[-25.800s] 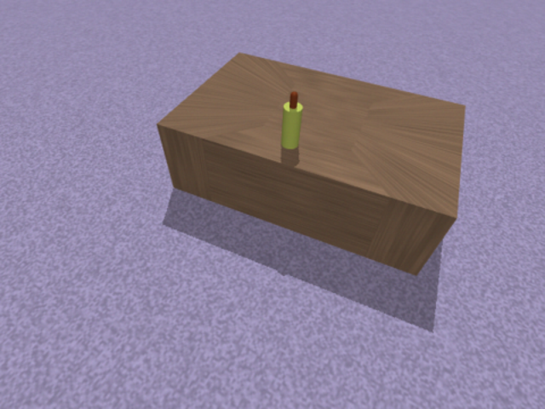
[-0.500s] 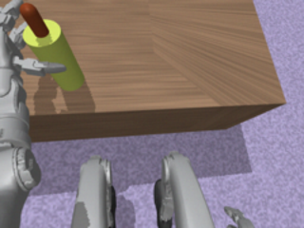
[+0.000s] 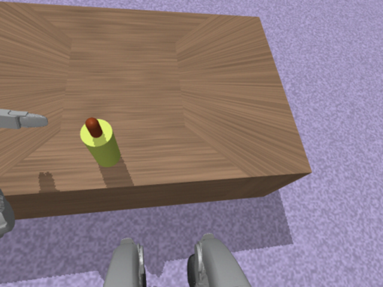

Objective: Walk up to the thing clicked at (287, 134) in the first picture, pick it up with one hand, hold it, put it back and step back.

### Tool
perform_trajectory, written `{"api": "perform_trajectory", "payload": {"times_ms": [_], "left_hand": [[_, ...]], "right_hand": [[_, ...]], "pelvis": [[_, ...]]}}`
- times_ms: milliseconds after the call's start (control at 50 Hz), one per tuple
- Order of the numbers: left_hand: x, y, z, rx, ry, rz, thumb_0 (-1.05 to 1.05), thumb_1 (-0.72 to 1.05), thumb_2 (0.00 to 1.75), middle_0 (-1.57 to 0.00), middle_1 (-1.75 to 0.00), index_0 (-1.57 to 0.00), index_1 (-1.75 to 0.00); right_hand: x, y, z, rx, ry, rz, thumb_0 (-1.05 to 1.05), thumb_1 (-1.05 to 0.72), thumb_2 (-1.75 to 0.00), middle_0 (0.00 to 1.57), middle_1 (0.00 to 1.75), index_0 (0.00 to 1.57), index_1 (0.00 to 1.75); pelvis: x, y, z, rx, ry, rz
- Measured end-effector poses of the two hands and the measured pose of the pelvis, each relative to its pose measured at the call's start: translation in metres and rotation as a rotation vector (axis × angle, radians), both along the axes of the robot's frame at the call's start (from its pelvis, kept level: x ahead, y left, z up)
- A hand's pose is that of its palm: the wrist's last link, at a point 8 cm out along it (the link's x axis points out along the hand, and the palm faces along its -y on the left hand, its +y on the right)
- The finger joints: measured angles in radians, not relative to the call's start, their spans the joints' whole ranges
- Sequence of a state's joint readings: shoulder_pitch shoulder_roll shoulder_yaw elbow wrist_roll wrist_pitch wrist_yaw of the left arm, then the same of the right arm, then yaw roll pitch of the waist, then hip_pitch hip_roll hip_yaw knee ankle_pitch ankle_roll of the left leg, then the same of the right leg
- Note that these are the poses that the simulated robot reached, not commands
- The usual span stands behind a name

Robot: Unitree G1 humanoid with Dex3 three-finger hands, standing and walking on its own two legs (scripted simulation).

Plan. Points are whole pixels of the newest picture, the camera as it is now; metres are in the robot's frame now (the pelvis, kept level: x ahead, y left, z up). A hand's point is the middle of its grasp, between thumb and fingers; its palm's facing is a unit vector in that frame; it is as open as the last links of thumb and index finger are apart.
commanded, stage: home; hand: left
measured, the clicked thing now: (100, 141) +0.47 +0.18 -0.15
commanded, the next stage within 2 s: none
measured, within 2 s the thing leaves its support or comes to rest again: neither
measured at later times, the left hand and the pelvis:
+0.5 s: hand (38, 195) +0.30 +0.24 -0.01, palm faces +0.20 -0.93 -0.30, open 17.1 cm; pelvis +0.03 +0.00 +0.08, yaw +2 degrees
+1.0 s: hand (67, 266) +0.19 +0.17 +0.01, palm faces +0.19 -0.94 -0.27, open 17.3 cm; pelvis +0.04 -0.02 +0.09, yaw +4 degrees
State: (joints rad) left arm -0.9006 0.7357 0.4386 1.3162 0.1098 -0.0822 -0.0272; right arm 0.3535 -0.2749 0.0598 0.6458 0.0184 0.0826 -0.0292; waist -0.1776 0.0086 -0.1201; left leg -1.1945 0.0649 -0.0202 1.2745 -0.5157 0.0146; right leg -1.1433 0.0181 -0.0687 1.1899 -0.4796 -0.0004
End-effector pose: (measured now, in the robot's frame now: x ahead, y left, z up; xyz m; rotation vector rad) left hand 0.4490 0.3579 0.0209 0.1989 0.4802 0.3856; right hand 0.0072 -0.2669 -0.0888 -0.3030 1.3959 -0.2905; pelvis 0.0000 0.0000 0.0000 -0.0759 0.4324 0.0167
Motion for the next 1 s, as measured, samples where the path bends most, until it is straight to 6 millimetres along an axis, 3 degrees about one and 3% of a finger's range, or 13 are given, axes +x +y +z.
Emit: {"api": "perform_trajectory", "payload": {"times_ms": [120, 240, 400, 600, 760, 840, 1000], "left_hand": [[-0.022, 0.018, 0.031, 0.067, 0.069, 0.06, -0.01, -0.46, 0.1, -0.07, -0.07, -0.06, -0.07], [-0.057, -0.001, 0.024, 0.087, 0.186, -0.002, -0.01, -0.47, 0.09, -0.06, -0.07, -0.06, -0.06], [-0.126, -0.057, 0.001, -0.005, 0.21, -0.059, -0.01, -0.47, 0.1, -0.07, -0.07, -0.06, -0.07], [-0.214, -0.092, 0.006, -0.036, 0.226, -0.057, -0.01, -0.47, 0.1, -0.07, -0.07, -0.06, -0.07], [-0.276, -0.131, 0.007, -0.093, 0.299, -0.066, -0.01, -0.47, 0.1, -0.07, -0.07, -0.06, -0.07], [-0.288, -0.139, 0.004, -0.111, 0.315, -0.05, -0.01, -0.48, 0.09, -0.07, -0.07, -0.06, -0.06], [-0.28, -0.139, 0.013, -0.078, 0.279, -0.055, -0.01, -0.51, 0.07, -0.06, -0.06, -0.06, -0.06]], "right_hand": [[-0.002, 0.002, 0.031, 0.004, 0.008, -0.005, 0.0, -0.85, -0.88, 0.2, 0.3, 0.2, 0.3], [0.019, 0.004, 0.048, 0.016, -0.062, -0.011, 0.0, -0.88, -0.89, 0.2, 0.3, 0.2, 0.3], [0.082, 0.012, 0.068, 0.024, -0.265, 0.002, 0.0, -0.9, -0.9, 0.2, 0.3, 0.2, 0.3], [0.173, 0.032, 0.09, 0.063, -0.518, 0.131, 0.0, -0.9, -0.9, 0.2, 0.3, 0.2, 0.3], [0.215, 0.045, 0.099, 0.114, -0.639, 0.194, 0.01, -0.9, -0.9, 0.2, 0.3, 0.2, 0.3], [0.22, 0.044, 0.103, 0.109, -0.654, 0.223, 0.01, -0.9, -0.9, 0.2, 0.3, 0.2, 0.3], [0.206, 0.03, 0.102, 0.081, -0.64, 0.218, 0.01, -0.9, -0.91, 0.2, 0.3, 0.2, 0.3]], "pelvis": [[0.012, 0.003, 0.03, 0.0, -0.065, 0.013], [0.022, 0.009, 0.053, 0.011, -0.121, 0.012], [0.032, 0.009, 0.074, 0.033, -0.205, 0.008], [0.036, 0.001, 0.085, 0.055, -0.29, 0.022], [0.04, -0.007, 0.087, 0.069, -0.327, 0.033], [0.039, -0.014, 0.087, 0.075, -0.34, 0.04], [0.036, -0.021, 0.087, 0.079, -0.353, 0.045]]}}
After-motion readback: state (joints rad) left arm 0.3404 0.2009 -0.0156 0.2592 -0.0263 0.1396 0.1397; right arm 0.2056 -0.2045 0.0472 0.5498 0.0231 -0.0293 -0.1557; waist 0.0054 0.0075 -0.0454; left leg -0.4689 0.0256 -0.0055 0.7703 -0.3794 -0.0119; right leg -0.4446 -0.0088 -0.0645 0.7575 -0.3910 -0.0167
